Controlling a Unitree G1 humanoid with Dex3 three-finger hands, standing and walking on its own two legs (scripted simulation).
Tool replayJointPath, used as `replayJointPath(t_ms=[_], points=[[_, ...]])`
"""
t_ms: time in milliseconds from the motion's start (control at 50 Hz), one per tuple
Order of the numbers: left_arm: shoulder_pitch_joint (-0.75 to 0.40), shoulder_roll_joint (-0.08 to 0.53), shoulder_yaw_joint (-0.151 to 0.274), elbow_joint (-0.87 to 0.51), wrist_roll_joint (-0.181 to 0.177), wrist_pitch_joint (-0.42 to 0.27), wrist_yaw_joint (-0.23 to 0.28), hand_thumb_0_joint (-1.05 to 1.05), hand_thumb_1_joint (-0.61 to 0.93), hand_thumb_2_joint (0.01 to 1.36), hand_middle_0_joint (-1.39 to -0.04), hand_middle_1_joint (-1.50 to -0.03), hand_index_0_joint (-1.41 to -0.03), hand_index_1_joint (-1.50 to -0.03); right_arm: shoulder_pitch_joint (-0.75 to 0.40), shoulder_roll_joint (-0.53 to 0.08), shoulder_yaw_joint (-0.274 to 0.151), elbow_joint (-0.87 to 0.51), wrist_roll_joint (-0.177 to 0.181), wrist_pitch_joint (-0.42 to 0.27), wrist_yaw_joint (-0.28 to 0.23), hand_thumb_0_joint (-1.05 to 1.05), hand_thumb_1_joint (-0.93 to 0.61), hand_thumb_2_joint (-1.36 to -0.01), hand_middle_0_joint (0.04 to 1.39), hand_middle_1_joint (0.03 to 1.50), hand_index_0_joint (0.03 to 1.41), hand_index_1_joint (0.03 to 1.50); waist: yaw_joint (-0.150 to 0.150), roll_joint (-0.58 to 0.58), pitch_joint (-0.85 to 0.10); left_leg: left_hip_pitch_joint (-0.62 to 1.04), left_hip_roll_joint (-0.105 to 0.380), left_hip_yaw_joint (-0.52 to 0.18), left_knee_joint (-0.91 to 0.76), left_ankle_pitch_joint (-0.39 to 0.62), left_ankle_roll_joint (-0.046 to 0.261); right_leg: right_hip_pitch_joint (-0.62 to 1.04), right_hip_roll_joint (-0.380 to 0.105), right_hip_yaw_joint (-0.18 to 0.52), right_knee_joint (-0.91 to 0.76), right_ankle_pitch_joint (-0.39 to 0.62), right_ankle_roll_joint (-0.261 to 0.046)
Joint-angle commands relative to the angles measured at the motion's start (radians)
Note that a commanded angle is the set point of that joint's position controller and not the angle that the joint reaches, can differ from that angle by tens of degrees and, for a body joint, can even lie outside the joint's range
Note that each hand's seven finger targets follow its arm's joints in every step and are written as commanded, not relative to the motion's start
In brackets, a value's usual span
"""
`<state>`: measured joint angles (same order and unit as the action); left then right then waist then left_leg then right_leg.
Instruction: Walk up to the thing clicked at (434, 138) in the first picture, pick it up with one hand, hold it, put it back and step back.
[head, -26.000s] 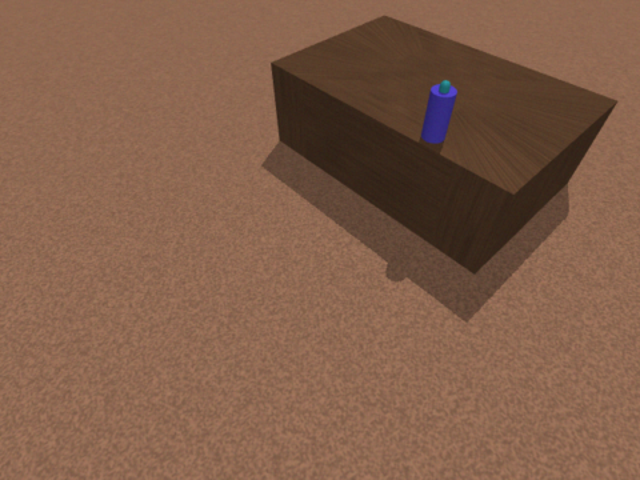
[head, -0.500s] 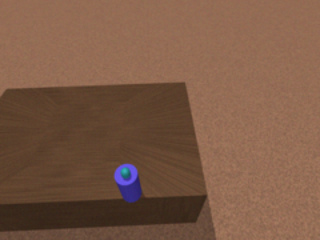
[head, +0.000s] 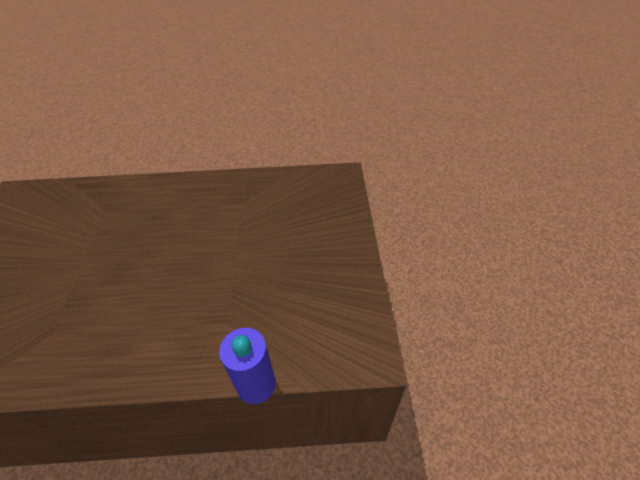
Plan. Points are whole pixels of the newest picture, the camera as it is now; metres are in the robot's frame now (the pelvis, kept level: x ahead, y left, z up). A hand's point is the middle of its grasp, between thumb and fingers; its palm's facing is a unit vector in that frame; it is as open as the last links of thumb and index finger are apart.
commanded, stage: stand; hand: left
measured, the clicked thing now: (248, 364) +0.38 +0.16 -0.26
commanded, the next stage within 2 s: step back in 1.48 s
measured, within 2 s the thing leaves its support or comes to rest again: neither
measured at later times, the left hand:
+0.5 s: hand out of the picture +0.08 +0.25 -0.16, palm faces -0.04 -0.94 -0.34, open 7.4 cm
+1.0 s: hand out of the picture +0.09 +0.25 -0.16, palm faces -0.05 -0.94 -0.34, open 7.4 cm
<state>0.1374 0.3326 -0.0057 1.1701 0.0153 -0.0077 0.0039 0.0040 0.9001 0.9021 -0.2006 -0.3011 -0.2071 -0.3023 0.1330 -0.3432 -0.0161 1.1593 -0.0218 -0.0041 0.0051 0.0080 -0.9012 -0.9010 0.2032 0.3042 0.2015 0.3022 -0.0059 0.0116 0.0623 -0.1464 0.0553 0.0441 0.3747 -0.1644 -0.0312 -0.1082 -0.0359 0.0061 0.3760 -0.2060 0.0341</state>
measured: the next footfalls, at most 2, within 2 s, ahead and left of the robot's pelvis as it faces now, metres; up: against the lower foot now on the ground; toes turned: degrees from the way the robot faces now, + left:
none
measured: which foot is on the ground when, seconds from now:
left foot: down 0.00-1.00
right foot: down 0.00-1.00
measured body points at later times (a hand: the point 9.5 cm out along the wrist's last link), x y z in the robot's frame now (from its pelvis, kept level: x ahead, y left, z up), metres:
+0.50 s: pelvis +0.01 +0.00 +0.00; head +0.01 +0.00 +0.45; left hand +0.08 +0.30 -0.13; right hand +0.07 -0.30 -0.14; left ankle +0.03 +0.14 -0.74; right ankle +0.00 -0.14 -0.74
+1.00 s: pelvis +0.02 +0.00 +0.00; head +0.03 +0.00 +0.45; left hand +0.10 +0.30 -0.13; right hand +0.08 -0.30 -0.14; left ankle +0.03 +0.14 -0.74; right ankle +0.00 -0.14 -0.74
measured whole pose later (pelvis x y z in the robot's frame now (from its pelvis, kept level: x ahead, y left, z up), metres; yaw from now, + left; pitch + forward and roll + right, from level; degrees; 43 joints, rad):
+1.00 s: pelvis +0.02 +0.00 +0.00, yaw -1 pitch -2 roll +0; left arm 0.11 0.34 -0.01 1.14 0.01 0.00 0.00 0.00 0.90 0.90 -0.20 -0.30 -0.21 -0.30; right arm 0.10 -0.34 -0.01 1.16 -0.02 -0.01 0.01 0.01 -0.90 -0.90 0.20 0.30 0.20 0.30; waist -0.01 0.00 0.06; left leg -0.12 0.05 0.06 0.34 -0.18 -0.03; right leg -0.09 -0.04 0.02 0.34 -0.21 0.04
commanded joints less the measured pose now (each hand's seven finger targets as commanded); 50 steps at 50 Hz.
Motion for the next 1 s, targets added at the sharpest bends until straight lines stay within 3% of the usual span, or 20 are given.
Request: replayJointPath(t_ms=[0,240,280,600,720,980], points=[[-0.035,0.215,0.041,-0.056,0.001,-0.023,0.015,0.0,0.899,0.9,-0.2,-0.3,-0.2,-0.3,-0.037,-0.198,-0.027,-0.051,0.006,-0.02,-0.016,0.0,-0.9,-0.9,0.2,0.3,0.2,0.3,-0.002,-0.01,-0.047,0.036,0.075,-0.076,-0.076,0.01,0.039,-0.045,-0.09,0.079,-0.092,0.07,-0.044],[-0.049,0.217,0.044,-0.06,-0.002,-0.019,0.012,0.0,0.899,0.9,-0.2,-0.3,-0.2,-0.3,-0.042,-0.202,-0.024,-0.047,0.008,-0.025,-0.018,0.0,-0.9,-0.9,0.2,0.3,0.2,0.3,-0.003,-0.02,-0.053,0.053,0.084,-0.07,-0.089,0.064,0.036,-0.042,-0.089,0.072,-0.08,0.115,-0.041],[-0.047,0.213,0.041,-0.063,-0.001,-0.02,0.011,0.0,0.899,0.9,-0.2,-0.3,-0.2,-0.3,-0.054,-0.205,-0.026,-0.051,0.008,-0.025,-0.018,0.0,-0.9,-0.9,0.2,0.3,0.2,0.3,0.0,-0.022,-0.081,0.08,0.09,-0.069,-0.072,0.119,0.039,-0.035,-0.091,0.07,-0.076,0.151,-0.039],[-0.048,0.222,0.042,-0.075,0.0,-0.019,0.008,0.0,0.899,0.9,-0.2,-0.3,-0.2,-0.3,-0.063,-0.212,-0.032,-0.047,0.007,-0.019,-0.01,0.0,-0.9,-0.9,0.2,0.3,0.2,0.3,-0.005,-0.006,-0.041,0.04,0.08,-0.072,-0.099,-0.028,0.035,-0.062,-0.085,0.071,-0.105,0.025,-0.041],[-0.044,0.217,0.04,-0.082,-0.003,-0.021,0.009,0.0,0.899,0.9,-0.2,-0.3,-0.2,-0.3,-0.059,-0.21,-0.03,-0.048,0.009,-0.025,-0.013,0.0,-0.9,-0.9,0.2,0.3,0.2,0.3,-0.003,-0.001,-0.107,0.09,0.092,-0.063,-0.07,0.145,0.038,-0.015,-0.096,0.069,-0.075,0.186,-0.042],[-0.052,0.223,0.042,-0.086,-0.004,-0.018,0.011,0.0,0.9,0.9,-0.2,-0.3,-0.2,-0.3,-0.066,-0.208,-0.031,-0.05,0.009,-0.02,-0.014,0.0,-0.9,-0.9,0.2,0.3,0.2,0.3,-0.004,-0.018,-0.071,0.089,0.092,-0.057,-0.079,0.117,0.032,-0.036,-0.095,0.07,-0.086,0.164,-0.041]])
